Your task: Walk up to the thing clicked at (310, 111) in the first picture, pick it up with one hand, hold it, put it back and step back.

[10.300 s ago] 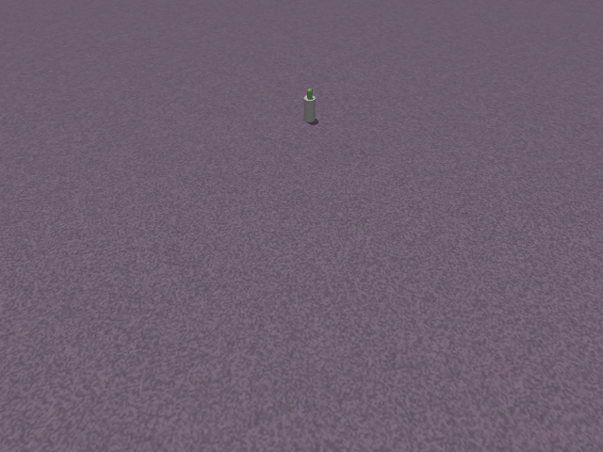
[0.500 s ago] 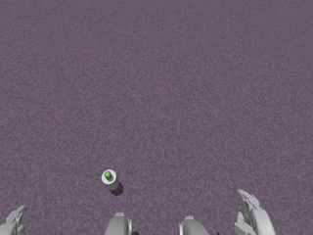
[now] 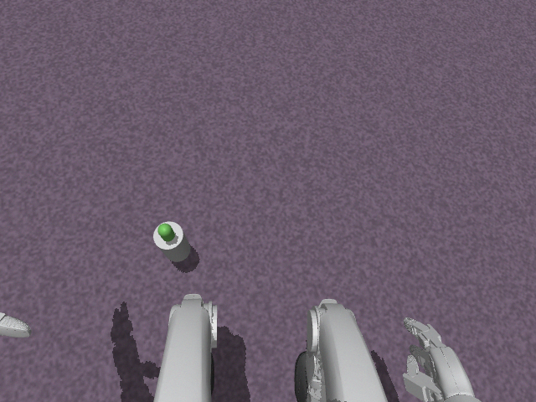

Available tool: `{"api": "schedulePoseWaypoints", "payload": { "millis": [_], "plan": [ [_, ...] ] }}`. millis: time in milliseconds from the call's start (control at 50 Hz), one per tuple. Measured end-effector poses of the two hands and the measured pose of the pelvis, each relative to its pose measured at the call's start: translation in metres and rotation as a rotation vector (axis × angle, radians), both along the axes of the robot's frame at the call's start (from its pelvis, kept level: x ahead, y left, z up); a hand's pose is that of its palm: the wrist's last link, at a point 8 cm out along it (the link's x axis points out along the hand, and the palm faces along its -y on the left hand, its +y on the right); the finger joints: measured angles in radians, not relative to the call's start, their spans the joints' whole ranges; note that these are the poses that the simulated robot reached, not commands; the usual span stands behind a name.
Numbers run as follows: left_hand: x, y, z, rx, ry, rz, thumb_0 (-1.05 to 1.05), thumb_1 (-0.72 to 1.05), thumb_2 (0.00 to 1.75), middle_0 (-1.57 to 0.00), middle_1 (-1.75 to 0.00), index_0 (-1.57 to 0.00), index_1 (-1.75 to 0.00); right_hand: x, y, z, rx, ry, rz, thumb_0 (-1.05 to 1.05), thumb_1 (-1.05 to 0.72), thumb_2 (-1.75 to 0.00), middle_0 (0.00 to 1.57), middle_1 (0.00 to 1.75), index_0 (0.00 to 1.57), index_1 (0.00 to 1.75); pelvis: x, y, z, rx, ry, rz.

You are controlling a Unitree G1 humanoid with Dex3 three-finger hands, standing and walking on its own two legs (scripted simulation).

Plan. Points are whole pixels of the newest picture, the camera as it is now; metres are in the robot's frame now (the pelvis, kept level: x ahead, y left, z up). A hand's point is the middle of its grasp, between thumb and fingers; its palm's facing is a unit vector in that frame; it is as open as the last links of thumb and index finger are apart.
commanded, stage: go down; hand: left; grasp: from the side
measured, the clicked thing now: (171, 240) +0.46 +0.23 -0.42
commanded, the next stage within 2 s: none
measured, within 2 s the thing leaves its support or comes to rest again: neither
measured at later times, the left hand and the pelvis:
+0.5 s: hand (9, 254) +0.34 +0.39 -0.10, palm faces +0.18 -0.97 -0.15, open 17.3 cm; pelvis -0.02 +0.00 -0.08, yaw -2 degrees
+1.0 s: hand (12, 245) +0.36 +0.41 -0.12, palm faces +0.18 -0.98 -0.12, open 17.4 cm; pelvis -0.03 +0.00 -0.13, yaw -3 degrees
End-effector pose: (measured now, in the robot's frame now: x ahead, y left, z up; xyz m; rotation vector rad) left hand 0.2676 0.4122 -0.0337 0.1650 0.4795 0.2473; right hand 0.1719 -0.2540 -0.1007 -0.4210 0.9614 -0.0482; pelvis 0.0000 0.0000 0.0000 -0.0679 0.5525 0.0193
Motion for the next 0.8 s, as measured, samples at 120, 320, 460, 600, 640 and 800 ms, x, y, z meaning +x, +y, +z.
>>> {"api": "schedulePoseWaypoints", "payload": {
  "millis": [120,320,460,600,640,800],
  "plan": [
    [0.016,0.01,-0.015,-0.003,-0.063,-0.016,-0.01,-0.5,0.11,-0.05,-0.12,-0.05,-0.11,-0.018,-0.006,-0.026,-0.021,0.047,0.001,0.01,-0.89,-0.9,0.21,0.3,0.21,0.3,-0.008,-0.001,-0.024,-0.008,0.017,-0.007],
    [0.034,0.021,-0.037,-0.017,-0.143,-0.04,-0.01,-0.49,0.09,-0.05,-0.11,-0.05,-0.1,-0.034,-0.017,-0.057,-0.058,0.082,-0.004,0.0,-0.9,-0.9,0.21,0.3,0.21,0.3,-0.015,0.0,-0.059,-0.021,0.026,-0.018],
    [0.04,0.028,-0.049,-0.022,-0.184,-0.048,-0.01,-0.5,0.09,-0.05,-0.09,-0.04,-0.09,-0.038,-0.019,-0.075,-0.073,0.093,0.01,0.0,-0.91,-0.9,0.21,0.3,0.21,0.3,-0.019,0.0,-0.079,-0.027,0.024,-0.022],
    [0.045,0.033,-0.058,-0.03,-0.222,-0.055,-0.01,-0.51,0.08,-0.04,-0.08,-0.04,-0.08,-0.04,-0.018,-0.091,-0.079,0.093,0.026,0.0,-0.92,-0.91,0.21,0.3,0.21,0.3,-0.023,0.0,-0.096,-0.03,0.016,-0.025],
    [0.047,0.034,-0.06,-0.031,-0.231,-0.057,-0.01,-0.51,0.08,-0.04,-0.08,-0.04,-0.08,-0.041,-0.018,-0.095,-0.079,0.094,0.03,0.0,-0.92,-0.91,0.21,0.3,0.21,0.3,-0.024,0.0,-0.1,-0.032,0.014,-0.027],
    [0.054,0.038,-0.068,-0.036,-0.259,-0.063,-0.01,-0.52,0.08,-0.04,-0.07,-0.04,-0.07,-0.048,-0.017,-0.108,-0.082,0.103,0.035,0.0,-0.92,-0.91,0.21,0.3,0.21,0.3,-0.027,0.002,-0.115,-0.037,0.008,-0.03]
  ]
}}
